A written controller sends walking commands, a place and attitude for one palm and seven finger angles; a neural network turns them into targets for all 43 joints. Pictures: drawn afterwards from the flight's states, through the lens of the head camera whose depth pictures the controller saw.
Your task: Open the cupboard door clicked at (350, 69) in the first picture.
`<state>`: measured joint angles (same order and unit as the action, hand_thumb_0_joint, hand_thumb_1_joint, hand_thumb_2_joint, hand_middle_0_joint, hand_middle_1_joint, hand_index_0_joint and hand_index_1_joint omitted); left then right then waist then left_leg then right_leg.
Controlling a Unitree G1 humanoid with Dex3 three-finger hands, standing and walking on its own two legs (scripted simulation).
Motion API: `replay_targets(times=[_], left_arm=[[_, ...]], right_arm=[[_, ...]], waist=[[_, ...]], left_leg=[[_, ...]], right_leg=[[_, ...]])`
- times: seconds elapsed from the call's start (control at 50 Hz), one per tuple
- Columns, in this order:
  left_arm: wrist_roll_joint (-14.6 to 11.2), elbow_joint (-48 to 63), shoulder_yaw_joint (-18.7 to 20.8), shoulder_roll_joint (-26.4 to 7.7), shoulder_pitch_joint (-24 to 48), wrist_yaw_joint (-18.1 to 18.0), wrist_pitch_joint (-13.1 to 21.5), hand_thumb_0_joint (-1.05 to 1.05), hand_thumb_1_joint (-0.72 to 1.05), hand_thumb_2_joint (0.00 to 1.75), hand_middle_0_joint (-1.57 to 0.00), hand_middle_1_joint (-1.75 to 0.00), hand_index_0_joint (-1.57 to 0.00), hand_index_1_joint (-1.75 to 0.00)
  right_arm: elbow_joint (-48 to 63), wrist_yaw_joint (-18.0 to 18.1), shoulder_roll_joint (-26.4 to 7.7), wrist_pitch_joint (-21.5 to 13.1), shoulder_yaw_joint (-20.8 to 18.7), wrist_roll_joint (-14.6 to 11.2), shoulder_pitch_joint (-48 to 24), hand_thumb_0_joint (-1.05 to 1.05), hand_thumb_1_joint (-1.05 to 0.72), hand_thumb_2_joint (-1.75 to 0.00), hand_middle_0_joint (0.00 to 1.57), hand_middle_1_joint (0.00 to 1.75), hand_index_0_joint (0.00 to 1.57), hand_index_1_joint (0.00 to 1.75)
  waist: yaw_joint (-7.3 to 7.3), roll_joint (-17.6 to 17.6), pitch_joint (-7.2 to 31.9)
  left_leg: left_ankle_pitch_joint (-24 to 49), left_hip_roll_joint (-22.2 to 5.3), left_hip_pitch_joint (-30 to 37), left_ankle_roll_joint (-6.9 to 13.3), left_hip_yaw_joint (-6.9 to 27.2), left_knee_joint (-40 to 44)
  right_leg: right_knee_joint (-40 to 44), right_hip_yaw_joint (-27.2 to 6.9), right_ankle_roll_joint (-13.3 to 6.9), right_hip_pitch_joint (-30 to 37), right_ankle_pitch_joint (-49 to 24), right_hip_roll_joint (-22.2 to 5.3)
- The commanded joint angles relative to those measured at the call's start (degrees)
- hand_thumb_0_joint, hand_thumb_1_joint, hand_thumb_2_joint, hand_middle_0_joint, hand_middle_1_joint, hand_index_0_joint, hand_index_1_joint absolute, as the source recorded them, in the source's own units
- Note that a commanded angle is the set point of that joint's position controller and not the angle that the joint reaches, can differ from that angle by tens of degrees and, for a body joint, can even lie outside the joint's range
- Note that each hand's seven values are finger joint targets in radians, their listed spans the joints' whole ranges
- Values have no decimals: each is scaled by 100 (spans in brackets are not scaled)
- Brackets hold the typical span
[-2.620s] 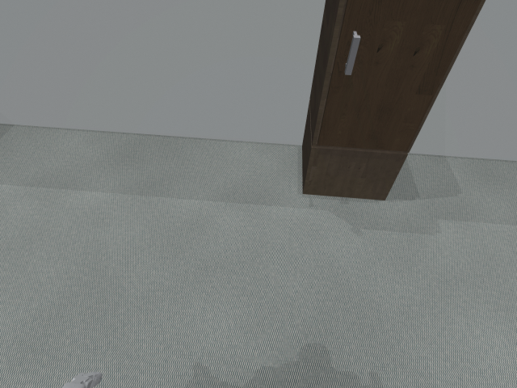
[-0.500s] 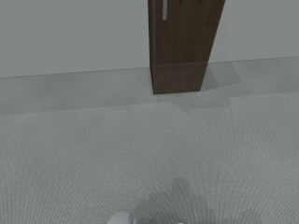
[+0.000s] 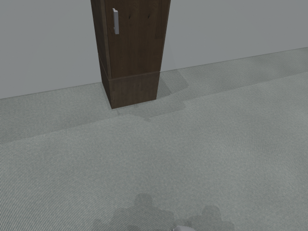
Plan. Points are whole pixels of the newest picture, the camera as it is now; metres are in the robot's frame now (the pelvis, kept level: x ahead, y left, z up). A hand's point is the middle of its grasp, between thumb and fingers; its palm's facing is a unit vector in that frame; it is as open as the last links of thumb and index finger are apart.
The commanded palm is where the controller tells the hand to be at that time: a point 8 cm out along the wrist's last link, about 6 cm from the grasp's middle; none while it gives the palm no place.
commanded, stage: walk to a spot facing it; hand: left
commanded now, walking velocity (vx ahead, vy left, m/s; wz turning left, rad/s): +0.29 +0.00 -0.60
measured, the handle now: (115, 21) +1.16 +0.32 +0.00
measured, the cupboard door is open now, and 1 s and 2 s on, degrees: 0 0 0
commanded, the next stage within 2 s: turn to face it in 1.24 s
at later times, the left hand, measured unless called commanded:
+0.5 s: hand (135, 199) +0.25 +0.07 -0.16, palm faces -0.32 -0.93 -0.19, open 7.4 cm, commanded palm none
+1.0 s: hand (140, 154) +0.42 +0.08 -0.18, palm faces -0.39 -0.91 -0.14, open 7.4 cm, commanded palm none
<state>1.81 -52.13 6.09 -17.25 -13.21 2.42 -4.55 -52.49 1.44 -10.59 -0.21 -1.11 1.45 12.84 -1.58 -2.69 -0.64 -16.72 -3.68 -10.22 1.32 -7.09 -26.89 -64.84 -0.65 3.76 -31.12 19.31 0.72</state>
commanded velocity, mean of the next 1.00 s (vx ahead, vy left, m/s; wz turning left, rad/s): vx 0.35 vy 0.00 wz -0.41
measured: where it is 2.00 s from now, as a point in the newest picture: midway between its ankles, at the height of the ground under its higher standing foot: (194, 189)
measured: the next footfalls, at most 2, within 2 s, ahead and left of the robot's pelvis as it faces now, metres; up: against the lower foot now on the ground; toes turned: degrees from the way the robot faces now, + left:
right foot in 0.32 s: +0.10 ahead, -0.19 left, +0.00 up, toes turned -21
left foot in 0.72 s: +0.37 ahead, -0.01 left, +0.00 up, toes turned -12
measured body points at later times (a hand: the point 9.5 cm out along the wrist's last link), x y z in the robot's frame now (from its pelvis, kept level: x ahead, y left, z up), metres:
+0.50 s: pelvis +0.10 -0.08 -0.01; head +0.12 -0.08 +0.44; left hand +0.26 +0.12 -0.15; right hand +0.01 -0.32 -0.16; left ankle +0.13 +0.06 -0.67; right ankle +0.06 -0.17 -0.74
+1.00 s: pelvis +0.31 -0.08 +0.00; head +0.33 -0.06 +0.45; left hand +0.44 +0.12 -0.16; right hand +0.22 -0.30 -0.13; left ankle +0.33 -0.01 -0.74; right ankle +0.26 -0.23 -0.64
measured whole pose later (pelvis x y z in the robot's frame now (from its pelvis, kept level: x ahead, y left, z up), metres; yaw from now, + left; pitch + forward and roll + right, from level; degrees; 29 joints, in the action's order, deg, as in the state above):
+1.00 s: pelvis +0.31 -0.08 +0.00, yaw -28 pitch -1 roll -1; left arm 1.9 -59.1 5.3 -11.5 -16.2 1.6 -1.2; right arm -59.0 1.4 -8.9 -4.4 -2.8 1.3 18.0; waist -1.1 -2.6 -0.8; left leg -14.2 -4.1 -7.5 2.4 -15.5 -22.3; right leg -67.6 1.7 1.3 -34.1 9.8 -4.9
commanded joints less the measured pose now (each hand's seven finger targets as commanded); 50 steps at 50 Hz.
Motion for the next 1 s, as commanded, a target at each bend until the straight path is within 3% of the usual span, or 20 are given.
replay_targets(times=[0.0,0.12,0.2,0.24,0.26,0.28,0.3,0.32,0.36,0.38,0.46,0.62,0.64,0.68,0.7,0.72,0.74,0.78,0.84,0.98], left_arm=[[27,587,-23,-68,678,121,193,0,90,90,-20,-30,-20,-30],[13,693,-99,127,1196,162,247,0,90,90,-20,-30,-20,-30],[10,701,-141,242,1323,159,340,0,90,90,-20,-30,-20,-30],[6,579,-119,208,1019,125,417,0,90,90,-20,-30,-20,-30],[12,352,-83,60,386,82,465,0,90,90,-20,-30,-20,-30],[25,47,17,-394,-557,26,549,0,90,90,-20,-30,-20,-30],[-20,-170,202,-1226,-1405,-81,625,0,90,90,-20,-30,-20,-30],[-161,-261,247,-1453,-1639,-174,583,0,90,90,-20,-30,-20,-30],[-133,-83,117,-941,-744,-230,600,0,90,90,-20,-30,-20,-30],[-100,7,6,-679,-306,-243,631,0,90,90,-20,-30,-20,-30],[-36,-99,-97,-420,-18,-247,776,0,90,90,-20,-30,-20,-30],[-33,-355,-84,-459,-358,-252,818,0,90,90,-20,-30,-20,-30],[-41,-382,-83,-457,-367,-259,807,0,90,90,-20,-30,-20,-30],[-65,-386,-77,-322,-265,-251,781,0,90,90,-20,-30,-20,-30],[-120,-333,-104,45,-531,-201,745,0,90,90,-20,-30,-20,-30],[-119,-250,-174,243,-711,-171,759,0,90,90,-20,-30,-20,-30],[-76,-292,-141,47,-466,-211,716,0,90,90,-20,-30,-20,-30],[-24,-353,-111,127,-134,-94,700,0,90,90,-20,-30,-20,-30],[12,-565,-105,402,-624,-70,514,0,90,90,-20,-30,-20,-30],[35,-343,-50,529,-137,-10,390,0,90,90,-20,-30,-20,-30]], right_arm=[[120,65,-1101,-252,-343,-9,663,0,-90,-90,20,30,20,30],[-161,19,-1155,-301,-390,31,1107,0,-90,-90,20,30,20,30],[-295,-36,-1199,-292,-413,72,1154,0,-90,-90,20,30,20,30],[-328,-55,-1234,-280,-410,70,1155,0,-90,-90,20,30,20,30],[-317,-81,-1223,-272,-406,42,1071,0,-90,-90,20,30,20,30],[-212,-143,-1096,-278,-350,-29,975,0,-90,-90,20,30,20,30],[105,-194,-624,-287,-208,-83,752,0,-90,-90,20,30,20,30],[364,-139,-810,-276,-228,-59,111,0,-90,-90,20,30,20,30],[264,-143,-868,-281,-288,-38,-131,0,-90,-90,20,30,20,30],[133,-164,-793,-245,-290,10,-13,0,-90,-90,20,30,20,30],[-127,-218,-537,-96,-293,37,582,0,-90,-90,20,30,20,30],[216,-324,-466,-267,-289,-17,-229,0,-90,-90,20,30,20,30],[188,-311,-506,-290,-301,-19,-178,0,-90,-90,20,30,20,30],[-167,-211,-815,-366,-385,18,907,0,-90,-90,20,30,20,30],[-359,-135,-1409,-416,-510,118,1673,0,-90,-90,20,30,20,30],[-445,-116,-1759,-374,-528,102,2045,0,-90,-90,20,30,20,30],[-458,-51,-1478,-331,-468,50,1645,0,-90,-90,20,30,20,30],[-269,-44,-884,-387,-312,36,859,0,-90,-90,20,30,20,30],[-332,-10,-524,-489,-240,-9,608,0,-90,-90,20,30,20,30],[-593,20,-455,-547,-290,-45,1046,0,-90,-90,20,30,20,30]], waist=[[405,1046,-450],[554,1071,-464],[562,1214,-317],[379,1143,-170],[18,806,137],[-423,158,663],[-759,-1484,1122],[-840,-1204,1001],[-470,-434,250],[-180,-201,-111],[314,-383,-247],[137,-496,-423],[201,-383,-450],[706,309,-10],[913,1635,617],[864,2695,835],[836,2255,629],[492,968,-354],[139,987,-340],[158,840,-422]], left_leg=[[-766,-1578,648,623,1167,1653],[-229,-1837,885,613,546,1613],[479,-1853,756,461,-12,1217],[1146,-1759,654,283,-330,610],[1718,-1556,317,108,-635,-359],[1624,-1350,-858,-179,-1056,-1810],[-1654,-490,-2847,-536,-973,-3645],[-1894,-432,-3507,-439,-34,-4455],[-938,-777,-3495,-391,478,-4639],[-538,-852,-3154,-450,460,-4277],[25,-660,-2305,-587,218,-3238],[535,-337,-1433,-413,100,-1276],[564,-281,-1087,-381,73,-1020],[517,-199,575,-319,120,-274],[-178,-1359,1683,39,1619,380],[-770,-2436,1995,368,3271,1323],[-1751,-2536,1393,280,3437,1704],[-1429,-2109,266,255,2378,1782],[-246,-1608,-217,54,842,1756],[895,-1610,649,363,-22,1773]], right_leg=[[320,110,12,-1008,-131,-423],[1549,397,-44,-646,-32,-656],[2506,751,-222,226,156,-446],[3155,956,-377,1011,88,-229],[3654,1139,-518,2032,-271,17],[3929,507,-806,3811,-280,-477],[4454,-2187,-1469,5091,-205,-2195],[4873,-3200,-1827,4758,-624,-2665],[5183,-2546,-1740,3538,647,-2310],[5235,-1913,-1560,2833,339,-2020],[5282,-767,-1332,1905,-881,-1407],[5100,-902,-1254,1869,-638,-1338],[4964,-921,-1215,1788,-700,-1328],[3473,-563,-974,1348,-1190,-834],[1684,-5,-692,581,-369,-156],[39,310,-531,-295,1421,298],[-744,-190,-587,-495,1075,-39],[-946,-168,-548,-656,12,-545],[-710,-36,-401,-188,-563,-619],[34,176,-171,-1133,-1234,-842]])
